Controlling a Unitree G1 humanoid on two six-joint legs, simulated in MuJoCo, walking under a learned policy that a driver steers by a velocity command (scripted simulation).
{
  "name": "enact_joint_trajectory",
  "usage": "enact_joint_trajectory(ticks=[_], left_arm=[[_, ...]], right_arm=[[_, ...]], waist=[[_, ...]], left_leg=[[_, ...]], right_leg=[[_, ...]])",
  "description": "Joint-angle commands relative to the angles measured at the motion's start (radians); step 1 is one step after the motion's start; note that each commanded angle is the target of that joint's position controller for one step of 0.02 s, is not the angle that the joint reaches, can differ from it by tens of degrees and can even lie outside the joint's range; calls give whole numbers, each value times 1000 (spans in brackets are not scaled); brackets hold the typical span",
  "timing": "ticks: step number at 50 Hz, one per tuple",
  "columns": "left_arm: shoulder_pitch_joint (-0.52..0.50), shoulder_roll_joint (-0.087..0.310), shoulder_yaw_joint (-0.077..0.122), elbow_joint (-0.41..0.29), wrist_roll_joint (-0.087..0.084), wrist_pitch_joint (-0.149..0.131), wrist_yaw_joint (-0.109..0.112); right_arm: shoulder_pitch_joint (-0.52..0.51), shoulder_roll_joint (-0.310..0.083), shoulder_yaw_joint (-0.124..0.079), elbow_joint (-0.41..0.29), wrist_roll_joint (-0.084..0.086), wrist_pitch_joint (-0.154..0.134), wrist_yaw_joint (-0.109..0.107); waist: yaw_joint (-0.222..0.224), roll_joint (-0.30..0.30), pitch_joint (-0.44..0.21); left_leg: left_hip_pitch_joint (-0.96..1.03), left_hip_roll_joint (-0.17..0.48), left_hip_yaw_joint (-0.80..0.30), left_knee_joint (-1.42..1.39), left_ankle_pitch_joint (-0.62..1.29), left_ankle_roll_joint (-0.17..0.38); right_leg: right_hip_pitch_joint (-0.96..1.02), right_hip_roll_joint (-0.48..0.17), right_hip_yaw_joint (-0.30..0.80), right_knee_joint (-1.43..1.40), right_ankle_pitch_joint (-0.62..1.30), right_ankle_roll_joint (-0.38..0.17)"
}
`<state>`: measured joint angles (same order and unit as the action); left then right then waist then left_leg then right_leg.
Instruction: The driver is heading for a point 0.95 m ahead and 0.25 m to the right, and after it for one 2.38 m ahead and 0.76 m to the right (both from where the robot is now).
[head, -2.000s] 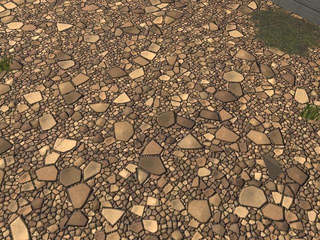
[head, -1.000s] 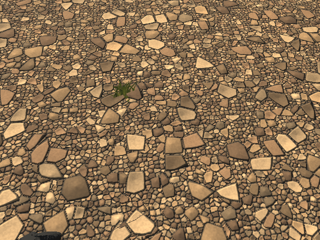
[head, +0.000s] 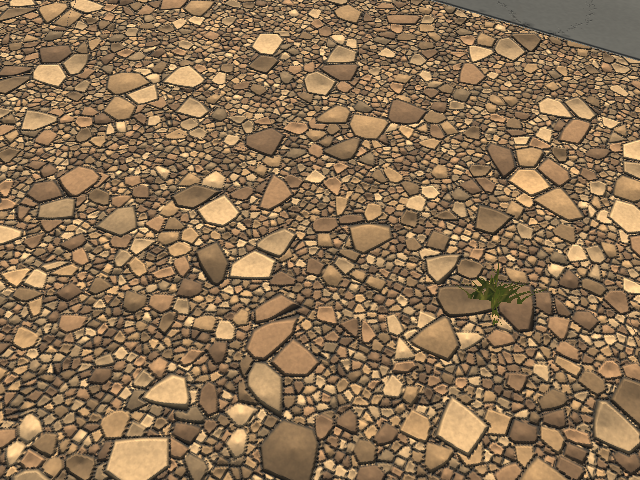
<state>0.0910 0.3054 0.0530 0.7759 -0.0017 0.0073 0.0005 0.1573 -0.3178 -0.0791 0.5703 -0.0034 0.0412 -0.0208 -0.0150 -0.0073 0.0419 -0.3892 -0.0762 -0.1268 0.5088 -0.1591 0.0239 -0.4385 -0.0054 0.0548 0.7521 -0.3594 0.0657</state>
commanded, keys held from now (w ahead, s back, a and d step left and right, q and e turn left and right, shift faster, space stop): no key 0.32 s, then e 0.02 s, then w+e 0.66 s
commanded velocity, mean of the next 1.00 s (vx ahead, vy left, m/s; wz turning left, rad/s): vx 0.22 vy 0.00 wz -0.19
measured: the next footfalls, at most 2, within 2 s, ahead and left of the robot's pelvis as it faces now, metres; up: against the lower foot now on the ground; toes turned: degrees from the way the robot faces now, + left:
right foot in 0.06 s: +0.06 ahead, -0.14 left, +0.00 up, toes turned +2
left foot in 0.34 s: +0.02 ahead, +0.13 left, +0.00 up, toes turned -1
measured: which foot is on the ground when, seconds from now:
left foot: down 0.00-0.06, up 0.08-0.32, down 0.34-0.66, up 0.68-1.00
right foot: up 0.00-0.04, down 0.06-0.40, up 0.42-0.64, down 0.66-1.00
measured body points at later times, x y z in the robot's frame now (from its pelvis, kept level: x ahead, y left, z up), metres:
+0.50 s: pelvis +0.02 -0.01 +0.00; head +0.02 -0.01 +0.45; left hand +0.13 +0.25 -0.12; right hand +0.13 -0.28 -0.11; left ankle -0.02 +0.13 -0.73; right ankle +0.01 -0.12 -0.71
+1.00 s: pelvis +0.18 -0.08 +0.01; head +0.21 -0.11 +0.46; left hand +0.26 +0.19 -0.10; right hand +0.36 -0.37 -0.06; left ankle +0.41 +0.04 -0.68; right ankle +0.07 -0.13 -0.73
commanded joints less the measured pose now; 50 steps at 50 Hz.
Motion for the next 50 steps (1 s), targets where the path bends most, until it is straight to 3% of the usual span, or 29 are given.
enact_joint_trajectory(ticks=[1, 2, 3, 4, 5, 6, 7, 9, 13, 16, 17, 18, 19, 21, 24, 26, 28, 30, 32, 33, 34, 35, 36, 37, 38, 39, 41, 46, 50], left_arm=[[51, 76, 23, -55, 3, -14, -10], [72, 69, 22, -51, 10, -18, -15], [85, 100, 27, -58, 30, -21, -14], [80, 171, 37, -76, 45, -20, -9], [53, 172, 35, -68, 63, -24, -9], [10, 141, 27, -91, 56, -34, -4], [-12, 130, 27, -89, 38, -38, 2], [-24, 109, 19, -84, 11, -41, 8], [26, 87, 15, -55, 7, -18, 8], [63, 94, 13, -35, -11, -9, 5], [97, 76, 5, -24, -9, -18, 1], [101, 58, -4, -25, 11, -32, -10], [128, 25, -12, -22, 9, -40, -17], [16, 68, -2, -34, -7, -39, -14], [-30, 72, 10, -76, -29, -44, -10], [-38, 62, 12, -94, -44, -52, -21], [-21, 52, 8, -88, -37, -58, -37], [71, 48, 10, -51, -28, -57, -51], [242, 68, 31, 21, -20, -47, -50], [340, 106, 52, 42, -26, -43, -44], [422, 230, 77, 34, -24, -47, -25], [401, 256, 68, -12, -12, -69, -39], [335, 201, 54, -31, -8, -85, -40], [301, 154, 41, -42, -6, -93, -38], [263, 142, 34, -55, -3, -91, -34], [235, 135, 30, -67, 0, -87, -27], [240, 128, 27, -76, -1, -81, -12], [307, 145, 37, -56, -17, -71, 21], [360, 147, 45, -38, -30, -60, 27]], right_arm=[[-27, -131, -30, -62, 2, -8, 1], [-23, -113, -22, -55, 4, -7, 1], [16, -79, -11, -43, -2, -11, 0], [78, -37, 1, -37, -18, -15, 0], [36, -90, -17, -64, -8, -23, -6], [7, -149, -35, -51, -1, -23, -12], [14, -156, -45, -33, 5, -18, -14], [46, -107, -37, 0, -2, -2, -21], [5, 0, 5, 7, 5, -9, -9], [50, -23, -1, 47, 11, -11, -4], [47, -47, -2, 47, 0, -11, -7], [73, -96, -9, 44, -11, -9, -15], [77, -124, -21, 77, -12, -7, -12], [97, -104, -22, 66, -22, -15, -2], [164, -142, -33, 92, -2, -53, -17], [176, -121, -30, 103, 12, -80, -21], [121, -124, -33, 97, 22, -91, -19], [40, -143, -40, 82, 23, -89, -8], [30, -113, -32, 80, 17, -85, -1], [33, -71, -18, 76, 7, -90, 1], [14, 9, 6, 35, -19, -100, 1], [24, 1, 9, -14, 19, -128, 0], [-11, -70, -5, -5, 58, -150, 7], [-32, -98, -11, 1, 53, -164, 12], [-20, -85, -10, 22, 25, -170, 11], [-9, -87, -15, 29, 0, -172, 11], [-15, -78, -18, 34, -7, -164, 23], [-168, -9, 9, 3, -1, -156, 34], [-280, -18, 12, -24, 16, -166, 54]], waist=[[26, 168, -175], [40, 159, -162], [31, 96, -150], [-20, -120, -142], [-10, -272, -91], [8, -201, -57], [1, -164, -48], [-6, -130, -53], [34, -171, -100], [18, -164, -112], [30, -130, -118], [37, -35, -157], [74, 138, -162], [-15, 160, -61], [-44, 249, 90], [-44, 217, 106], [-24, 164, 71], [31, 144, 16], [94, 86, -41], [138, -15, -60], [141, -337, -68], [116, -349, -126], [107, -188, -32], [92, -106, 8], [66, -36, 19], [47, -35, 20], [39, -72, 7], [76, -67, 17], [109, -82, 32]], left_leg=[[100, 231, -246, -92, 91, 169], [69, 204, -236, -72, 37, 136], [19, 151, -201, -13, -69, 78], [-64, 17, -67, 181, -303, 5], [-81, 0, -9, 296, -441, -31], [-72, 30, -42, 424, -419, -50], [-97, 24, -40, 490, -380, -61], [-106, 42, -48, 523, -331, -92], [35, 76, 72, 202, -296, -112], [193, 63, 109, -147, -22, -85], [289, 100, 51, -183, 75, -60], [390, 179, -12, -130, 224, -28], [324, 180, -3, -88, -33, 30], [222, 210, -85, -206, -500, 79], [197, 390, -287, -322, -592, 173], [296, 434, -298, -338, -510, 184], [304, 393, -170, -334, -360, 146], [179, 319, -9, -294, -243, 109], [37, 255, 109, -128, -240, 75], [-38, 209, 183, 98, -182, 35], [-250, 110, 252, 546, -356, -60], [-454, 15, 71, 719, -440, -57], [-554, 94, 24, 793, -370, -25], [-548, 132, 24, 758, -271, 3], [-498, 162, 25, 697, -193, 8], [-436, 177, 25, 614, -133, 3], [-360, 163, 52, 507, -41, -21], [-260, 91, 90, 160, 186, -78], [-189, 64, 78, 24, 249, -76]], right_leg=[[145, 10, -38, -150, 81, -31], [212, 7, -48, -261, 162, -53], [271, -76, 32, -340, 221, -88], [307, -275, 235, -409, 359, -169], [152, -394, 414, -485, 321, -326], [132, -362, 391, -497, 272, -342], [155, -318, 325, -477, 274, -312], [213, -271, 239, -439, 365, -278], [290, -185, 105, -373, 518, -247], [295, -173, 107, -332, 510, -219], [238, -165, 122, -341, 443, -174], [164, -123, 82, -307, 304, -126], [157, -23, -28, -304, 77, -81], [66, 48, -109, -125, -70, -52], [-150, -18, -56, 119, -140, -101], [-276, -71, -1, 166, -191, -139], [-189, -85, -34, 57, -127, -153], [68, -41, -120, -64, 27, -145], [334, 52, -202, -108, 100, -130], [446, 43, -136, -166, 71, -154], [529, -200, 322, -363, 3, -263], [587, -345, 822, -604, -303, -434], [555, -380, 797, -620, -385, -433], [505, -344, 684, -585, -312, -394], [450, -295, 567, -560, -185, -356], [398, -251, 471, -560, -72, -332], [366, -193, 350, -575, 108, -313], [304, -122, 200, -560, 317, -276], [301, -143, 247, -528, 280, -267]])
